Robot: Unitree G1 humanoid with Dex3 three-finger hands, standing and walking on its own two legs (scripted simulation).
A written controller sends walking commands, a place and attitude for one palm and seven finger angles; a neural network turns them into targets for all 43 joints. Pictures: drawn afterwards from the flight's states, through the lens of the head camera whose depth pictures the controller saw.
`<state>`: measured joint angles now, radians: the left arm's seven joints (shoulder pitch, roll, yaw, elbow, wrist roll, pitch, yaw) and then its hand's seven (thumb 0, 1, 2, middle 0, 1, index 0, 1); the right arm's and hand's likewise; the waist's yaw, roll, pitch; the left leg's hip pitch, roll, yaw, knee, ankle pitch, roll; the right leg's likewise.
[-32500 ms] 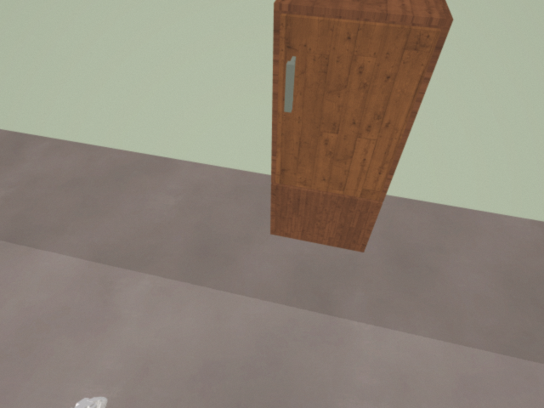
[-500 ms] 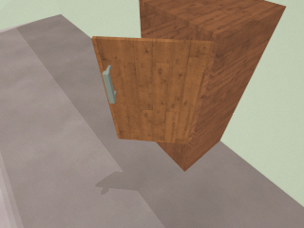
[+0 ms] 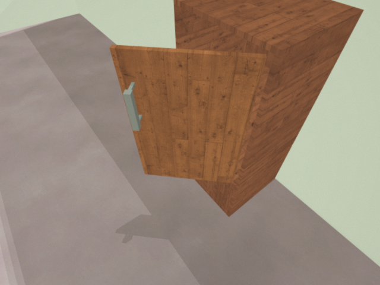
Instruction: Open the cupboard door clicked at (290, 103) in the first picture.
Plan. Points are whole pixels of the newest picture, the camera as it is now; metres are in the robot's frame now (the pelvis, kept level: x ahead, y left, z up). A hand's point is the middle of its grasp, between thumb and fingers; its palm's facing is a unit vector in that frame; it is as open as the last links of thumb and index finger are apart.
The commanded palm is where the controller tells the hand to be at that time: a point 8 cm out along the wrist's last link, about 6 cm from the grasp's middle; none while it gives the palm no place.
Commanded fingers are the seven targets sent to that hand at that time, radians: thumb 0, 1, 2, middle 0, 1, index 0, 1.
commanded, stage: raise the hand with hooked fingers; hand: left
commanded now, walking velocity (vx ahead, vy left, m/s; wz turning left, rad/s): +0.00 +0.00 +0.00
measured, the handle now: (134, 107) +0.58 +0.21 +0.02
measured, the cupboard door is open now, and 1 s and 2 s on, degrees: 45 45 45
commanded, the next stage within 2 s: none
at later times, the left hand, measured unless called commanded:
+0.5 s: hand (89, 277) +0.14 +0.21 -0.05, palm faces +0.01 -1.00 -0.03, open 9.4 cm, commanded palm +0.13 +0.27 -0.03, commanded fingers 0.00 0.22 0.61 -0.25 -0.74 -0.25 -0.74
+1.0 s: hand (70, 246) +0.19 +0.26 -0.01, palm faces -0.04 -1.00 -0.05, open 12.4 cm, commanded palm +0.17 +0.31 +0.00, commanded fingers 0.00 -0.36 0.36 -0.29 -1.11 -0.29 -1.11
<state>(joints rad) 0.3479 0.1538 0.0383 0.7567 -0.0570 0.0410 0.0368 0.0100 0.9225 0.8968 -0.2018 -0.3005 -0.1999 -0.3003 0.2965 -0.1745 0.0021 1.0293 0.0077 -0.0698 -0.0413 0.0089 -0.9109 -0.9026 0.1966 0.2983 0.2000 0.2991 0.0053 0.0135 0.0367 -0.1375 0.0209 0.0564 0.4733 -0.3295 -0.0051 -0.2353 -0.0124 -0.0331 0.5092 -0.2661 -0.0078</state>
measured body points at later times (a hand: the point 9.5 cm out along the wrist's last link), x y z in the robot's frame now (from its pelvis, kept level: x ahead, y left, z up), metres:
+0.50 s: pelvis -0.05 +0.00 -0.09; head +0.01 +0.02 +0.36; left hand +0.14 +0.27 -0.04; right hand +0.19 -0.22 -0.13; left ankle -0.05 +0.12 -0.74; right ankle +0.00 -0.11 -0.74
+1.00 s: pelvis -0.05 +0.02 -0.06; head +0.01 +0.04 +0.38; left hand +0.19 +0.31 -0.01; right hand +0.12 -0.23 -0.12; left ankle -0.05 +0.12 -0.74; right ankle +0.00 -0.11 -0.74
